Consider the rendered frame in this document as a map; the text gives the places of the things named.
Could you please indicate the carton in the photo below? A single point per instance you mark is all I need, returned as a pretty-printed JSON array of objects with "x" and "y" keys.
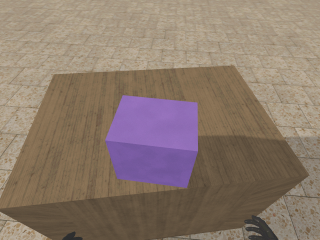
[{"x": 154, "y": 140}]

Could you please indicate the pedestal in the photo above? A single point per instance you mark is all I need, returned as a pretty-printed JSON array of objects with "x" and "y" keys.
[{"x": 64, "y": 181}]

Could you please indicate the robot right hand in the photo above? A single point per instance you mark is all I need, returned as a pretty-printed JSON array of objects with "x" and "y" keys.
[{"x": 264, "y": 229}]

